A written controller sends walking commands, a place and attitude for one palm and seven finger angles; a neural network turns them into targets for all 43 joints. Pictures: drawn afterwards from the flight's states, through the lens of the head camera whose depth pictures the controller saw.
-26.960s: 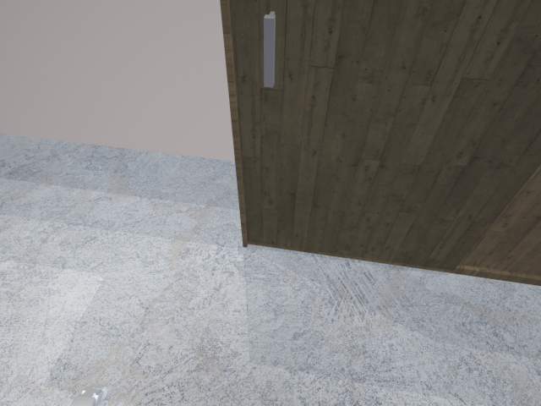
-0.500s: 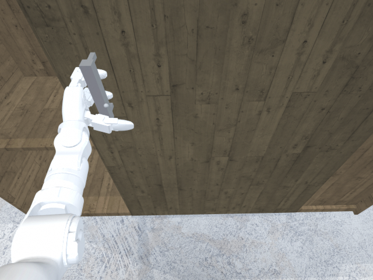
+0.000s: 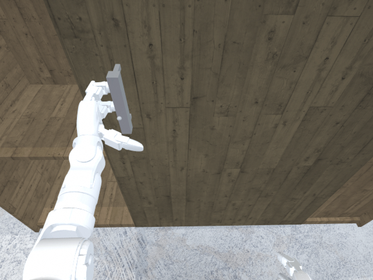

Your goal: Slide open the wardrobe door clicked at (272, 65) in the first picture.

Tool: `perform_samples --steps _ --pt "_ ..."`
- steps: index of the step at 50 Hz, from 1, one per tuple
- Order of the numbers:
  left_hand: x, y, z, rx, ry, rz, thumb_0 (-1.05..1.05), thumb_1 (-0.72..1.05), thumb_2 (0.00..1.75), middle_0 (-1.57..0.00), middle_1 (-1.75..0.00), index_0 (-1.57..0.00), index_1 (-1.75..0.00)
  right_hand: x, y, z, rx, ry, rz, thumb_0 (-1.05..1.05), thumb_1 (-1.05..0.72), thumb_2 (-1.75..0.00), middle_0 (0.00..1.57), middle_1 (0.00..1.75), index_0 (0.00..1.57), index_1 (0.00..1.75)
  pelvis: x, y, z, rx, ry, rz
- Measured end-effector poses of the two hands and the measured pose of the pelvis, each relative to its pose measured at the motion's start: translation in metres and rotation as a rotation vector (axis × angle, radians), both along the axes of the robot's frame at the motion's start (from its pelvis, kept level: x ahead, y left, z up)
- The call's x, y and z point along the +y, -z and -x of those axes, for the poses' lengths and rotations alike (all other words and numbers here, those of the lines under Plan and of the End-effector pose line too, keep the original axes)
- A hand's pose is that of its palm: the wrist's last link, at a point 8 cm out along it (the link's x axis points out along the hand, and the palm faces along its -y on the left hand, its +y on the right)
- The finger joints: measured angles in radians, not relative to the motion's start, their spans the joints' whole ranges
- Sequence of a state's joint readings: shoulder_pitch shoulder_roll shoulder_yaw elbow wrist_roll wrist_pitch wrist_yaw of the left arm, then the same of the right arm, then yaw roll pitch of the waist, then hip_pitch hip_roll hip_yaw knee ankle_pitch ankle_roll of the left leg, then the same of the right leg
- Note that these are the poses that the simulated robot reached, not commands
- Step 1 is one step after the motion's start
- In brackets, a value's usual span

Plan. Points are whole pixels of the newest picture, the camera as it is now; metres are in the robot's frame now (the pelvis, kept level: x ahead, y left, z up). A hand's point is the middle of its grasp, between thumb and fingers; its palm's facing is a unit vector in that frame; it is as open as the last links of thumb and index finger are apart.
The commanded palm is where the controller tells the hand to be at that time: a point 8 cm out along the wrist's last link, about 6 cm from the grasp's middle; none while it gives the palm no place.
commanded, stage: slip the hand off the handle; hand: left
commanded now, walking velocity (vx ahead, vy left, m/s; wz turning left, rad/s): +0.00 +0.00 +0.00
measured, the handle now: (122, 100) +0.47 +0.17 +0.14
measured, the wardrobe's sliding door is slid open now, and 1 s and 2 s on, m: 0.51 0.51 0.51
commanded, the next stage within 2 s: draw the hand back to the body in 1.04 s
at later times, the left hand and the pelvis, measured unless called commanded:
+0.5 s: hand (99, 124) +0.40 +0.21 +0.14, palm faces +0.19 -0.97 -0.12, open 14.7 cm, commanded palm +0.35 +0.26 +0.14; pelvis +0.00 -0.01 +0.00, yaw +1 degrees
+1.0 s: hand (79, 164) +0.29 +0.22 +0.13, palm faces +0.22 -0.97 -0.12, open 14.7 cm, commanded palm +0.25 +0.26 +0.14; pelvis +0.00 -0.03 +0.00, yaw +2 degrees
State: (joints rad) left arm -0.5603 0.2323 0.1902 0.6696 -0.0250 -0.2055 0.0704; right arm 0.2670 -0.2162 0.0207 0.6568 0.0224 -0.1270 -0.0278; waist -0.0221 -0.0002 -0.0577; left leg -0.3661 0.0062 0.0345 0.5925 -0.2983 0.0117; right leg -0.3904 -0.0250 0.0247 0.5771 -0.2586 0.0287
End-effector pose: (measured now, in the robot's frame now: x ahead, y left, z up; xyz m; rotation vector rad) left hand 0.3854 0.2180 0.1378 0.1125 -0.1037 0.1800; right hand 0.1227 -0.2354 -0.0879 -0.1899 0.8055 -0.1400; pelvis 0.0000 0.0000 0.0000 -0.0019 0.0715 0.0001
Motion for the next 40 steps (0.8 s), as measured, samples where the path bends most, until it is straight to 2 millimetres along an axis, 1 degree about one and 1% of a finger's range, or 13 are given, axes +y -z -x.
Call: perform_samples --steps 5,8,12,15,19,23,26,29,32,37,40 --pt "0.023 -0.001 0.010 -0.008 -0.041 -0.026 -0.02 -0.55 0.20 -0.30 -1.18 -0.26 -1.16 0.007 -0.001 -0.007 -0.002 -0.021 0.005 0.01 -0.90 -0.90 0.20 0.30 0.20 0.30 0.004 0.001 -0.002 -0.002 -0.009 0.005" --pt "0.031 -0.004 0.014 -0.015 -0.035 -0.034 -0.02 -0.55 0.20 -0.28 -1.16 -0.26 -1.16 0.007 0.002 -0.005 0.019 -0.031 0.013 0.01 -0.90 -0.90 0.20 0.30 0.20 0.30 0.005 0.002 -0.001 -0.005 -0.020 0.009" --pt "0.038 -0.004 0.012 0.005 -0.025 -0.033 -0.02 -0.55 0.20 -0.26 -1.16 -0.25 -1.15 0.003 0.006 0.001 0.054 -0.026 0.028 0.01 -0.90 -0.90 0.20 0.30 0.20 0.30 0.004 0.002 0.000 -0.005 -0.030 0.011" --pt "0.041 -0.003 0.007 0.023 -0.020 -0.028 -0.02 -0.55 0.20 -0.26 -1.15 -0.25 -1.15 -0.001 0.008 0.008 0.073 -0.013 0.036 0.01 -0.90 -0.90 0.20 0.30 0.20 0.30 0.003 0.003 0.001 -0.001 -0.032 0.012" --pt "0.042 -0.003 0.008 0.015 -0.016 -0.031 -0.02 -0.55 0.20 -0.27 -1.16 -0.25 -1.15 -0.009 0.011 0.018 0.090 0.008 0.037 0.01 -0.90 -0.90 0.20 0.30 0.20 0.30 0.001 0.003 0.000 0.006 -0.025 0.010" --pt "0.038 -0.003 0.015 -0.007 -0.006 -0.022 -0.02 -0.55 0.20 -0.26 -1.16 -0.25 -1.15 -0.016 0.014 0.025 0.105 0.022 0.031 0.01 -0.90 -0.90 0.20 0.30 0.20 0.30 -0.003 0.003 -0.002 0.006 -0.018 0.008" --pt "0.035 -0.001 0.025 -0.013 -0.003 -0.021 -0.02 -0.55 0.20 -0.26 -1.16 -0.25 -1.15 -0.020 0.014 0.026 0.103 0.028 0.025 0.01 -0.90 -0.90 0.20 0.30 0.20 0.30 -0.006 0.002 -0.004 0.001 -0.012 0.005" --pt "0.037 0.003 0.038 -0.003 -0.016 -0.020 -0.02 -0.55 0.20 -0.26 -1.15 -0.25 -1.15 -0.024 0.012 0.021 0.085 0.029 0.021 0.01 -0.90 -0.90 0.20 0.30 0.20 0.30 -0.010 0.002 -0.005 -0.007 -0.008 0.003" --pt "0.043 0.006 0.053 0.006 -0.042 -0.020 -0.02 -0.55 0.20 -0.26 -1.15 -0.25 -1.15 -0.027 0.009 0.011 0.055 0.023 0.021 0.01 -0.90 -0.90 0.20 0.30 0.20 0.30 -0.014 0.002 -0.005 -0.015 -0.007 0.002" --pt "0.050 -0.001 0.083 -0.032 -0.065 -0.032 -0.02 -0.55 0.20 -0.25 -1.15 -0.25 -1.15 -0.028 0.001 -0.014 -0.021 -0.014 0.026 0.01 -0.90 -0.90 0.20 0.30 0.20 0.30 -0.020 0.001 -0.005 -0.030 -0.017 0.002" --pt "0.051 -0.004 0.096 -0.038 -0.063 -0.033 -0.02 -0.55 0.20 -0.25 -1.15 -0.25 -1.15 -0.027 -0.004 -0.031 -0.069 -0.042 0.028 0.01 -0.90 -0.90 0.20 0.30 0.20 0.30 -0.022 0.002 -0.004 -0.039 -0.029 0.003"
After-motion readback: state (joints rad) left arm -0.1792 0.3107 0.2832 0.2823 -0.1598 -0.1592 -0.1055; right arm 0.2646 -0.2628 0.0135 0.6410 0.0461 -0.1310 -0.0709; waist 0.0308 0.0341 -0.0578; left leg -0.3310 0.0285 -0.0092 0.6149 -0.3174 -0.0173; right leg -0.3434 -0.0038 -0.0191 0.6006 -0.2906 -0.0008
